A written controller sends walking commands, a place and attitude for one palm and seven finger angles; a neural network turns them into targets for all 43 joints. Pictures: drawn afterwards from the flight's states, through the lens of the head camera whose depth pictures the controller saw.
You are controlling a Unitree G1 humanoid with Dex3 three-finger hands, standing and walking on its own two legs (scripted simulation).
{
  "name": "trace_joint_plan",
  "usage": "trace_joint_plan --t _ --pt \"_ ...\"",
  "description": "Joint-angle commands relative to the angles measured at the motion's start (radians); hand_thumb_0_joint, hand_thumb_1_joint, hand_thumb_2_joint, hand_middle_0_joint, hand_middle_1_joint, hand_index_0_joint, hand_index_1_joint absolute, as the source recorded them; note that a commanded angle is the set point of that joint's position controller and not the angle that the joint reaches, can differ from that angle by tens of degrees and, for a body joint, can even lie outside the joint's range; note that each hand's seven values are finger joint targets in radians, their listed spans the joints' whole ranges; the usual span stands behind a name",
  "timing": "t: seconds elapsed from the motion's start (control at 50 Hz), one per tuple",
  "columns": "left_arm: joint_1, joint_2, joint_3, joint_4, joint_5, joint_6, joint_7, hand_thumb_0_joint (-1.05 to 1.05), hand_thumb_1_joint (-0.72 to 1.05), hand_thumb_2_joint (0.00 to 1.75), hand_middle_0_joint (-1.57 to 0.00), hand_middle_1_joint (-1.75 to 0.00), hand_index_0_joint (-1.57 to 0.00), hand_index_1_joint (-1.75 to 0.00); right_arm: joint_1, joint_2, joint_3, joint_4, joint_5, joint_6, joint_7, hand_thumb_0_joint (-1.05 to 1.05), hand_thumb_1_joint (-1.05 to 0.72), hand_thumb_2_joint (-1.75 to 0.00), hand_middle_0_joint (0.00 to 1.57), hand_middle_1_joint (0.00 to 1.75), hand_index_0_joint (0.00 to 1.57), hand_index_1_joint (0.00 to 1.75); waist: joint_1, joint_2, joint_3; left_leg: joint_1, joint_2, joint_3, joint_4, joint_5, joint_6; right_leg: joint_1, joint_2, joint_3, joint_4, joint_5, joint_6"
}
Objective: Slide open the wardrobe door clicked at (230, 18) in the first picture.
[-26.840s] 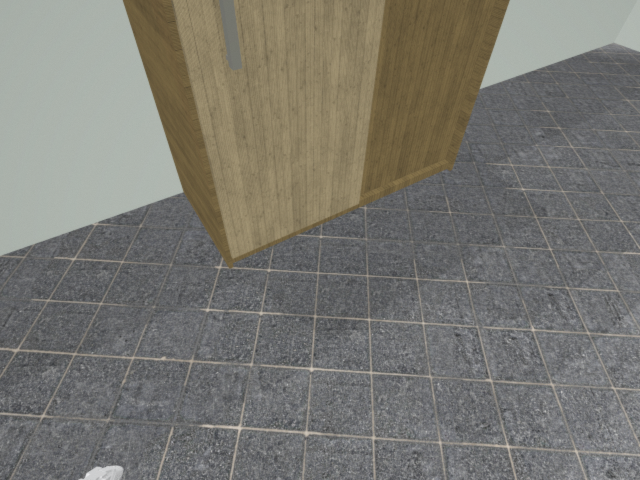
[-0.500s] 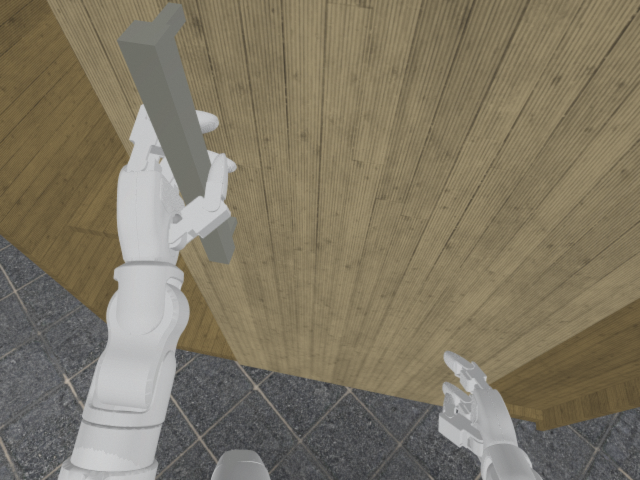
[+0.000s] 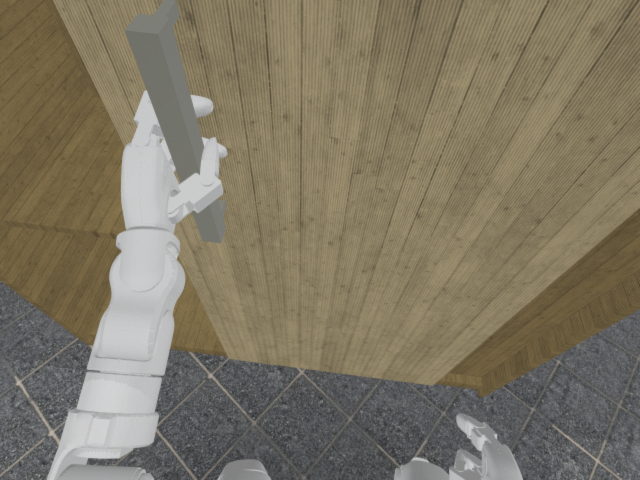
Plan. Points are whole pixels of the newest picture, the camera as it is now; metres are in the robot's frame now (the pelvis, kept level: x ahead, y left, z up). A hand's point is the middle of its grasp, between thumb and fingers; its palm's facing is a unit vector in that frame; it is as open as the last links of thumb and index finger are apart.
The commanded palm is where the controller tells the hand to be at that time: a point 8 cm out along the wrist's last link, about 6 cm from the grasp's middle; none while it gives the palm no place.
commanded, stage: step sideways, sliding the door along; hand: left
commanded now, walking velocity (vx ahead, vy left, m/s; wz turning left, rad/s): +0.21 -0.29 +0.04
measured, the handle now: (196, 146) +0.40 +0.21 +0.17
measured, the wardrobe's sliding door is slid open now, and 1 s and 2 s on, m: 0.44 0.44 0.44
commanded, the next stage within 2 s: stop walking and hold the door there in 0.32 s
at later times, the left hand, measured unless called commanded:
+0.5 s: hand (213, 175) +0.37 +0.18 +0.16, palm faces +0.48 -0.87 -0.15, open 6.8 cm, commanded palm +0.33 +0.21 +0.14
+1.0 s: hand (215, 175) +0.37 +0.18 +0.16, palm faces +0.58 -0.80 -0.17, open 6.7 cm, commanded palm +0.33 +0.20 +0.14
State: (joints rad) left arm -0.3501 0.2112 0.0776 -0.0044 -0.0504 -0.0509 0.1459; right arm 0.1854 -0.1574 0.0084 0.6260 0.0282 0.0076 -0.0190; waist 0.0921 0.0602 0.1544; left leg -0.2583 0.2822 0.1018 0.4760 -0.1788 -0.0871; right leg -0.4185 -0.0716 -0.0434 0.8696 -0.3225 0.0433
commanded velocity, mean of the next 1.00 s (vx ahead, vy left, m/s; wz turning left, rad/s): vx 0.00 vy -0.05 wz -0.02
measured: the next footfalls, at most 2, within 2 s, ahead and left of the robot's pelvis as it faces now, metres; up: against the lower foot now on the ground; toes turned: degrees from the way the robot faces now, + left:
right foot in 0.10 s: +0.03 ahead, -0.23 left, +0.00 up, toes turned -3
left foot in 0.28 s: +0.08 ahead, +0.04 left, +0.00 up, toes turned +14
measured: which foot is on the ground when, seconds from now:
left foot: down 0.00-0.10, up 0.12-0.26, down 0.28-0.62, up 0.64-0.86, down 0.88-1.00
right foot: up 0.00-0.08, down 0.10-0.26, up 0.28-0.62, down 0.64-0.90, up 0.92-1.00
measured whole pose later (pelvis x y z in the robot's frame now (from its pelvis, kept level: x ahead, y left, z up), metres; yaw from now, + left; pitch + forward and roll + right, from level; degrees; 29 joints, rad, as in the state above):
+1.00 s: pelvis +0.02 -0.14 -0.01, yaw -2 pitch -3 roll -2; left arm -0.28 0.48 0.46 0.39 -0.04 -0.14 0.17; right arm 0.26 -0.29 -0.03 0.71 0.04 -0.05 -0.09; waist -0.03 0.00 0.02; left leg -0.27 0.05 0.08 0.58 -0.26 0.03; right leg -0.38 -0.03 -0.01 0.80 -0.37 0.02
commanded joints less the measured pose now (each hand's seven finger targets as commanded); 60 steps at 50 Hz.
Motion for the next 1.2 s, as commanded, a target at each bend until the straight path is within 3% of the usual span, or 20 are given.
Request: trace_joint_plan --t 0.0,0.06,0.1,0.12,0.18,0.22,0.24,0.26,0.3,0.4,0.42,0.48,0.56,0.6,0.62,0.68,0.82,0.84,0.9,1.18 --pt "-0.509 -0.155 -0.306 -0.302 -0.014 -0.108 -0.075 0.0 0.9 0.9 -0.45 -1.4 -0.45 -1.4 -0.125 -0.153 -0.05 -0.179 0.028 -0.087 -0.012 0.0 -0.9 -0.9 0.2 0.3 0.2 0.3 -0.116 0.294 -0.401 0.196 0.076 -0.029 -0.037 0.078 0.171 0.158 0.084 -0.113 -0.253 -0.059 -0.006" --pt "-0.537 -0.05 -0.236 -0.266 -0.008 -0.096 -0.052 0.0 0.9 0.9 -0.45 -1.4 -0.45 -1.4 -0.114 -0.134 -0.041 -0.159 0.049 -0.108 -0.011 0.0 -0.9 -0.9 0.2 0.3 0.2 0.3 -0.097 0.057 -0.447 0.105 -0.055 -0.001 0.251 0.054 0.116 0.322 0.024 -0.036 -0.521 0.172 -0.038" --pt "-0.568 0.101 -0.138 -0.27 -0.003 -0.101 -0.027 0.0 0.9 0.9 -0.45 -1.4 -0.45 -1.4 -0.159 -0.105 -0.033 -0.147 0.037 -0.102 -0.023 0.0 -0.9 -0.9 0.2 0.3 0.2 0.3 -0.067 -0.291 -0.416 -0.301 -0.205 0.014 0.595 -0.454 0.059 0.494 -0.256 0.256 -0.47 0.77 -0.198" --pt "-0.572 0.12 -0.124 -0.3 -0.007 -0.104 -0.026 0.0 0.9 0.9 -0.45 -1.4 -0.45 -1.4 -0.163 -0.149 -0.058 -0.136 0.03 -0.102 -0.035 0.0 -0.9 -0.9 0.2 0.3 0.2 0.3 -0.046 -0.525 -0.403 -0.362 -0.218 -0.048 0.735 -0.522 0.068 0.535 -0.264 0.342 -0.437 0.871 -0.235" --pt "-0.584 0.003 -0.16 -0.327 -0.022 -0.115 -0.008 0.0 0.9 0.9 -0.45 -1.4 -0.45 -1.4 -0.145 -0.129 -0.035 -0.095 0.023 -0.074 -0.041 0.0 -0.9 -0.9 0.2 0.3 0.2 0.3 -0.091 -0.284 -0.411 -0.256 -0.186 -0.037 0.348 -0.397 0.076 0.546 -0.195 0.139 -0.262 0.887 -0.218" --pt "-0.567 0.0 -0.164 -0.346 -0.027 -0.143 -0.027 0.0 0.9 0.9 -0.45 -1.4 -0.45 -1.4 -0.102 -0.163 -0.071 -0.103 0.012 -0.052 -0.039 0.0 -0.9 -0.9 0.2 0.3 0.2 0.3 -0.152 -0.103 -0.479 0.316 -0.142 0.008 -0.038 0.128 0.087 0.166 -0.084 -0.021 -0.032 0.557 -0.108" --pt "-0.521 -0.027 -0.19 -0.38 -0.051 -0.148 -0.042 0.0 0.9 0.9 -0.45 -1.4 -0.45 -1.4 -0.112 -0.228 -0.101 -0.142 0.006 -0.049 -0.034 0.0 -0.9 -0.9 0.2 0.3 0.2 0.3 -0.136 0.187 -0.507 0.58 0.177 -0.362 -0.036 0.588 0.202 -0.173 0.03 -0.016 0.192 -0.024 -0.03" --pt "-0.525 -0.037 -0.179 -0.34 -0.045 -0.138 -0.046 0.0 0.9 0.9 -0.45 -1.4 -0.45 -1.4 -0.14 -0.219 -0.094 -0.155 0.021 -0.052 -0.002 0.0 -0.9 -0.9 0.2 0.3 0.2 0.3 -0.112 0.148 -0.56 0.539 0.32 -0.535 -0.038 0.665 0.277 -0.165 0.041 0.103 0.351 -0.259 -0.039" --pt "-0.624 -0.002 -0.165 -0.439 -0.026 -0.144 -0.061 0.0 0.9 0.9 -0.45 -1.4 -0.45 -1.4 -0.175 -0.205 -0.093 -0.152 0.021 -0.053 0.025 0.0 -0.9 -0.9 0.2 0.3 0.2 0.3 -0.125 0.099 -0.428 0.35 0.294 -0.457 -0.085 0.358 0.294 -0.21 -0.003 0.128 0.429 -0.192 -0.031" --pt "-0.507 0.033 -0.134 -0.398 -0.018 -0.091 -0.073 0.0 0.9 0.9 -0.45 -1.4 -0.45 -1.4 -0.132 -0.207 -0.103 -0.155 0.019 -0.066 0.034 0.0 -0.9 -0.9 0.2 0.3 0.2 0.3 -0.11 0.238 -0.403 0.352 0.129 -0.064 -0.055 0.503 0.186 -0.154 0.013 0.003 0.263 -0.025 0.006" --pt "-0.266 0.597 0.441 0.002 0.009 -0.084 -0.022 0.0 0.9 0.9 -0.45 -1.4 -0.45 -1.4 -0.07 -0.259 -0.116 -0.091 0.015 -0.042 0.003 0.0 -0.9 -0.9 0.2 0.3 0.2 0.3 -0.083 0.252 -0.434 0.354 0.116 -0.028 -0.063 0.568 0.192 -0.15 0.041 -0.029 0.238 -0.03 0.021" --pt "-0.297 0.408 0.26 -0.11 -0.015 -0.107 -0.062 0.0 0.9 0.9 -0.45 -1.4 -0.45 -1.4 -0.097 -0.223 -0.087 -0.146 0.018 -0.071 -0.001 0.0 -0.9 -0.9 0.2 0.3 0.2 0.3 -0.094 0.363 -0.405 0.307 0.092 0.039 -0.022 0.581 0.169 -0.041 0.067 -0.085 -0.037 -0.012 0.013" --pt "-0.175 0.529 0.377 0.053 0.003 -0.114 -0.044 0.0 0.9 0.9 -0.45 -1.4 -0.45 -1.4 -0.055 -0.223 -0.066 -0.146 0.036 -0.128 -0.017 0.0 -0.9 -0.9 0.2 0.3 0.2 0.3 -0.076 0.223 -0.383 0.204 -0.022 0.089 0.175 0.353 0.095 0.226 0.097 -0.12 -0.436 0.25 0.014" --pt "-0.168 0.683 0.482 0.13 0.035 -0.127 -0.032 0.0 0.9 0.9 -0.45 -1.4 -0.45 -1.4 -0.082 -0.184 -0.053 -0.147 0.026 -0.123 -0.035 0.0 -0.9 -0.9 0.2 0.3 0.2 0.3 -0.082 -0.203 -0.393 -0.139 -0.204 0.076 0.473 -0.3 0.05 0.45 -0.18 0.219 -0.44 0.882 -0.087" --pt "-0.132 0.721 0.548 0.194 0.029 -0.113 -0.028 0.0 0.9 0.9 -0.45 -1.4 -0.45 -1.4 -0.118 -0.182 -0.042 -0.141 0.018 -0.129 -0.05 0.0 -0.9 -0.9 0.2 0.3 0.2 0.3 -0.064 -0.205 -0.361 -0.219 -0.23 -0.04 0.576 -0.46 0.052 0.401 -0.285 0.311 -0.445 1.014 -0.132" --pt "-0.19 0.661 0.533 0.135 0.0 -0.122 -0.002 0.0 0.9 0.9 -0.45 -1.4 -0.45 -1.4 -0.115 -0.238 -0.062 -0.109 0.033 -0.131 -0.055 0.0 -0.9 -0.9 0.2 0.3 0.2 0.3 -0.071 -0.44 -0.442 -0.258 -0.232 -0.164 0.703 -0.43 0.041 0.459 -0.329 0.348 -0.389 0.962 -0.199" --pt "-0.177 0.583 0.475 0.192 0.024 -0.161 0.008 0.0 0.9 0.9 -0.45 -1.4 -0.45 -1.4 -0.085 -0.243 -0.06 -0.048 0.017 -0.106 -0.073 0.0 -0.9 -0.9 0.2 0.3 0.2 0.3 -0.103 -0.23 -0.39 0.086 -0.253 -0.063 0.066 -0.114 0.068 0.153 -0.192 0.138 -0.437 0.261 -0.107" --pt "-0.193 0.592 0.463 0.148 0.017 -0.175 0.009 0.0 0.9 0.9 -0.45 -1.4 -0.45 -1.4 -0.087 -0.27 -0.076 -0.048 0.015 -0.101 -0.077 0.0 -0.9 -0.9 0.2 0.3 0.2 0.3 -0.107 -0.066 -0.353 0.135 -0.21 -0.061 -0.035 -0.048 0.069 0.111 -0.129 0.096 -0.384 0.141 -0.086" --pt "-0.184 0.503 0.365 0.148 0.032 -0.173 0.0 0.0 0.9 0.9 -0.45 -1.4 -0.45 -1.4 -0.061 -0.255 -0.06 -0.081 0.022 -0.101 -0.067 0.0 -0.9 -0.9 0.2 0.3 0.2 0.3 -0.105 0.292 -0.267 -0.11 0.055 -0.403 -0.313 -0.248 0.202 0.085 0.068 0.027 0.009 -0.171 -0.036" --pt "-0.207 0.701 0.504 0.333 0.03 -0.123 0.009 0.0 0.9 0.9 -0.45 -1.4 -0.45 -1.4 0.045 -0.279 -0.062 -0.029 0.011 -0.135 -0.073 0.0 -0.9 -0.9 0.2 0.3 0.2 0.3 -0.101 -0.026 -0.412 0.082 -0.126 -0.065 0.025 0.159 0.086 0.274 -0.028 0.081 -0.452 0.384 -0.057"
